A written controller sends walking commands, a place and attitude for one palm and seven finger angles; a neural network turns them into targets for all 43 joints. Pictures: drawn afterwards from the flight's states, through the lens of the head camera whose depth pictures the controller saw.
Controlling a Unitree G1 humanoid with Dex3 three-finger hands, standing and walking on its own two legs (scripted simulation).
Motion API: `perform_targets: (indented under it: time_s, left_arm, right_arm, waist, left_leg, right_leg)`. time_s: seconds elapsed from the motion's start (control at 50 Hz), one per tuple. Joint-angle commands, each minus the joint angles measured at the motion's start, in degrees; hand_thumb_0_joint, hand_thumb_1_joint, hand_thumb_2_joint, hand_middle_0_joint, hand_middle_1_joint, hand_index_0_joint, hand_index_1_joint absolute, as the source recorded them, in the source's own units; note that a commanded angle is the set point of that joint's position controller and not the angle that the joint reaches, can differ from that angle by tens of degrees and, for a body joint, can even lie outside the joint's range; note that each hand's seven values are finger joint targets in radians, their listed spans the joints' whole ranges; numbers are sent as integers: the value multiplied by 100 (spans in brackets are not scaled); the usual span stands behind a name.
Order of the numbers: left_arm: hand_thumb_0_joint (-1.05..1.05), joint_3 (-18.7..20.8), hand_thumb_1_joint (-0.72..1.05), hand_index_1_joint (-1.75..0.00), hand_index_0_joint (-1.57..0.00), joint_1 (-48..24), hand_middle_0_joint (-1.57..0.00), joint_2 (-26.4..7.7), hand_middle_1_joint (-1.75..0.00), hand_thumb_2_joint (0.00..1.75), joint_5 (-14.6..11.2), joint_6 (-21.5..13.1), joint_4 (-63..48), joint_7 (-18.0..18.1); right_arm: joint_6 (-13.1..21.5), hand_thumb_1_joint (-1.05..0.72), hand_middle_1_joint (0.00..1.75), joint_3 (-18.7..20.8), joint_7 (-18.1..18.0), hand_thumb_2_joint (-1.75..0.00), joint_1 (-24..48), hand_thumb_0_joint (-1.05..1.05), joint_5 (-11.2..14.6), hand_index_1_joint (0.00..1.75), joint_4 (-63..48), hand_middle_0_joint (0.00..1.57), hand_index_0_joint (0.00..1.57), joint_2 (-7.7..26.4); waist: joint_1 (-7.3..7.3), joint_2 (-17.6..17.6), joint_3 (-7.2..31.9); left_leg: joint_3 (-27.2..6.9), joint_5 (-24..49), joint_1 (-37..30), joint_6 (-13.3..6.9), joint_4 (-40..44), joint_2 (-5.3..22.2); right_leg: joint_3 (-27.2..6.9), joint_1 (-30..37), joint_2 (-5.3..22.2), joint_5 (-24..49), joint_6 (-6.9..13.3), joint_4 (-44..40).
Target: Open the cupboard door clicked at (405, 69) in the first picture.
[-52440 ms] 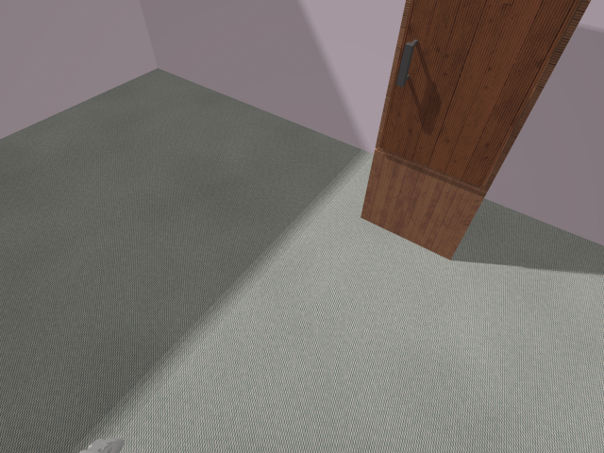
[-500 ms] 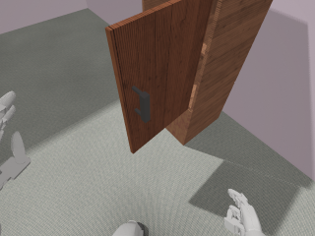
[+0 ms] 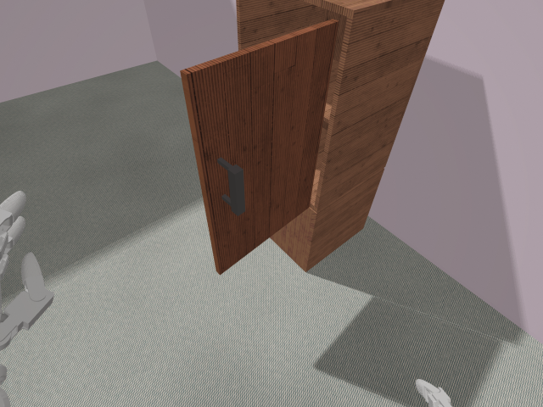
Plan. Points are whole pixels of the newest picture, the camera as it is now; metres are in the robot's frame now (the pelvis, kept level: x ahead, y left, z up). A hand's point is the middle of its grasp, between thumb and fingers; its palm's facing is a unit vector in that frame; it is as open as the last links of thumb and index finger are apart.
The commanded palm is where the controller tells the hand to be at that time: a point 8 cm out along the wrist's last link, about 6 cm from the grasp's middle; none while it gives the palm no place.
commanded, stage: stop stepping back and stand still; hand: left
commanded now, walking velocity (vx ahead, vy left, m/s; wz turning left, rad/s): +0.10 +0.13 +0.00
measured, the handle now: (230, 186) +0.55 +0.13 -0.01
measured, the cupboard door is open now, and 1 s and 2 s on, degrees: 94 94 94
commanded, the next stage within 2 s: let the arm hang, fingers relaxed in 0.62 s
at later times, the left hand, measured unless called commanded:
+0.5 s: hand out of the picture +0.17 +0.30 +0.14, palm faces +0.43 -0.79 -0.44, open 7.4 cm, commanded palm +0.11 +0.34 +0.17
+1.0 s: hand out of the picture +0.05 +0.21 -0.16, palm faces -0.08 -0.97 -0.22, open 7.4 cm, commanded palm none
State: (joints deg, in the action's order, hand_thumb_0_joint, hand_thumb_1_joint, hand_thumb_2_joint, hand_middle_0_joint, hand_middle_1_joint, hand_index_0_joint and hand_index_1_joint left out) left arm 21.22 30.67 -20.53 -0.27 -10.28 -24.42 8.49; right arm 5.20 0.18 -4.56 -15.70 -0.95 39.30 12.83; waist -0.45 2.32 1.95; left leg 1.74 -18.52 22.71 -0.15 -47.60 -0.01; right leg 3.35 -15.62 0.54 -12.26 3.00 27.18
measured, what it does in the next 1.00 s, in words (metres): steps on the spot: left foot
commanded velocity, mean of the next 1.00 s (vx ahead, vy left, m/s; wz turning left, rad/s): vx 0.01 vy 0.00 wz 0.00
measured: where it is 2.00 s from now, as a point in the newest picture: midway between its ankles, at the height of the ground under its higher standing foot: outside the picture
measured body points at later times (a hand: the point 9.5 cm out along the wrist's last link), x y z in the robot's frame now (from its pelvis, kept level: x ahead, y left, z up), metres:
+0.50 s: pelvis -0.03 +0.04 +0.00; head -0.03 +0.04 +0.45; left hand +0.14 +0.34 +0.17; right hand +0.13 -0.19 -0.09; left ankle -0.03 +0.15 -0.74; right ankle +0.03 -0.08 -0.74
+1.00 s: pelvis -0.04 +0.03 -0.01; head -0.01 +0.02 +0.43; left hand +0.06 +0.27 -0.14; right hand +0.04 -0.24 -0.15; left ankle -0.03 +0.15 -0.74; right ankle +0.03 -0.08 -0.74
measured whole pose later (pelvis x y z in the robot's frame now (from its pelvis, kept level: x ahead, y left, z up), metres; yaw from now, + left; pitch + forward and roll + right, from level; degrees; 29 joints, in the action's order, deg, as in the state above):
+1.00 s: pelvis -0.04 +0.03 -0.01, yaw +1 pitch -1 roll +1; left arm -0.8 14.0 -11.9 2.2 3.7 42.9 -1.0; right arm -0.3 0.8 0.7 -10.4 -1.7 50.7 16.3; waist 2.4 0.5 -4.4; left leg 3.2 -16.6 15.6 -0.8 -32.8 -0.8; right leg 2.7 -21.7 3.2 -12.0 0.5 34.1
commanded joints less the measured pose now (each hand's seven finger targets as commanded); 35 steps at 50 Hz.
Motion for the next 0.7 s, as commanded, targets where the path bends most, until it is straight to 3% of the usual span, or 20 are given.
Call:
perform_targets:
  time_s: [0.0, 0.02, 0.04, 0.08, 0.1, 0.12, 0.14, 0.16, 0.26, 0.3, 0.36, 0.42, 0.48, 0.6, 0.68]
  left_arm:
    - [0, 871, 90, -30, -20, -458, -20, -1385, -30, 90, 5, -490, -1279, 230]
    - [0, 927, 90, -30, -20, -338, -20, -1389, -30, 90, -7, -505, -1345, 246]
    - [0, 952, 90, -30, -20, -157, -20, -1385, -30, 90, -33, -503, -1356, 244]
    - [0, 1064, 90, -30, -20, -94, -20, -1425, -30, 90, -62, -609, -1601, 247]
    - [0, 1133, 90, -30, -20, 39, -20, -1439, -30, 90, -79, -617, -1545, 236]
    - [0, 1175, 90, -30, -20, 176, -20, -1443, -30, 90, -117, -601, -1488, 212]
    - [0, 1280, 90, -30, -20, 357, -20, -1531, -30, 90, -114, -592, -1303, 183]
    - [0, 1105, 90, -30, -20, 279, -20, -1356, -30, 90, -116, -603, -1368, 164]
    - [0, 935, 90, -30, -20, 13, -20, -1204, -30, 90, -153, -547, -896, 120]
    - [0, 887, 90, -30, -20, -130, -20, -1180, -30, 90, -144, -519, -809, 108]
    - [0, 849, 90, -30, -20, -466, -20, -1213, -30, 90, -101, -514, -1066, 100]
    - [0, 817, 90, -30, -20, -584, -20, -1182, -30, 90, -65, -509, -1275, 123]
    - [0, 815, 90, -30, -20, -686, -20, -1182, -30, 90, -13, -509, -1454, 149]
    - [0, 776, 90, -30, -20, -456, -20, -1094, -30, 90, -48, -505, -1237, 143]
    - [0, 825, 90, -30, -20, -257, -20, -1108, -30, 90, -90, -507, -1057, 117]
  right_arm:
    - [546, -90, 30, 213, -127, -90, 742, 0, 22, 30, -1032, 20, 20, 547]
    - [565, -90, 30, 215, -116, -90, 656, 0, 6, 30, -1022, 20, 20, 547]
    - [592, -90, 30, 233, -123, -90, 636, 0, 10, 30, -1043, 20, 20, 585]
    - [600, -90, 30, 253, -88, -90, 654, 0, 17, 30, -1174, 20, 20, 687]
    - [585, -90, 30, 275, -56, -90, 662, 0, 55, 30, -1205, 20, 20, 723]
    - [570, -90, 30, 299, -21, -90, 631, 0, 110, 30, -1226, 20, 20, 748]
    - [570, -90, 30, 261, -10, -90, 609, 0, 93, 30, -1113, 20, 20, 646]
    - [549, -90, 30, 221, 8, -90, 626, 0, 106, 30, -1168, 20, 20, 586]
    - [543, -90, 30, 236, 13, -90, 710, 0, 124, 30, -1120, 20, 20, 643]
    - [515, -90, 30, 219, 22, -90, 727, 0, 106, 30, -1109, 20, 20, 631]
    - [523, -90, 30, 191, 2, -90, 768, 0, 72, 30, -1117, 20, 20, 614]
    - [546, -90, 30, 164, -14, -90, 782, 0, 78, 30, -1180, 20, 20, 610]
    - [594, -90, 30, 149, -33, -90, 777, 0, 73, 30, -1218, 20, 20, 586]
    - [621, -90, 30, 179, 3, -90, 698, 0, 64, 30, -1195, 20, 20, 582]
    - [581, -90, 30, 194, 17, -90, 719, 0, 65, 30, -1177, 20, 20, 595]
  waist:
    - [17, 174, 63]
    - [39, 106, 116]
    - [48, -175, 118]
    - [11, -842, 280]
    - [-8, -882, 428]
    - [-2, -591, 673]
    - [69, -907, 704]
    - [88, -739, 640]
    - [95, -15, 34]
    - [93, 66, -97]
    - [82, -228, -143]
    - [47, -755, -30]
    - [15, -1048, 24]
    - [32, -639, 140]
    - [40, -578, 94]
  left_leg:
    - [121, -194, -653, -166, 1561, 99]
    - [185, -41, -893, -192, 2097, 39]
    - [120, 67, -1021, -212, 2549, 91]
    - [-544, 868, -951, -364, 2850, 602]
    - [-703, 1711, -1043, -399, 2599, 812]
    - [-592, 2469, -1079, -305, 2343, 821]
    - [-234, 2593, -1043, -211, 2294, 633]
    - [-231, 2556, -833, -144, 2299, 595]
    - [-172, 850, -464, -111, 2366, 432]
    - [-169, 321, -491, -135, 2384, 351]
    - [-211, -54, -531, -147, 2616, 348]
    - [-401, -272, -299, -198, 3143, 543]
    - [-441, -256, -70, -199, 3347, 630]
    - [-161, 705, -345, -42, 2876, 401]
    - [-162, 690, -393, 1, 2866, 366]
  right_leg:
    - [-1393, -75, 1442, -1186, 266, -1332]
    - [-1299, 43, 1307, -1097, 184, -1186]
    - [-1168, 203, 1136, -824, 78, -930]
    - [-753, 599, 532, 156, -181, -132]
    - [-589, 634, 337, 781, -248, 151]
    - [-505, 902, 284, 1431, -264, 312]
    - [-429, 879, 349, 1831, -235, 423]
    - [-351, 1056, 355, 1945, -249, 430]
    - [-739, 612, 452, 859, -245, -229]
    - [-876, 328, 471, 49, -239, -556]
    - [-838, 173, 398, -624, -246, -717]
    - [-511, 591, 145, -229, -339, -301]
    - [-315, 977, 58, 240, -379, -5]
    - [-430, 1063, 182, 1065, -310, -247]
    - [-484, 965, 204, 957, -293, -412]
